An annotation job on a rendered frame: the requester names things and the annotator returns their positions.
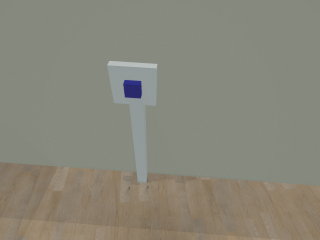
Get button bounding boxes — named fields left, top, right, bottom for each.
left=123, top=80, right=142, bottom=99

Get panel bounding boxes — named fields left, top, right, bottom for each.
left=107, top=61, right=158, bottom=183

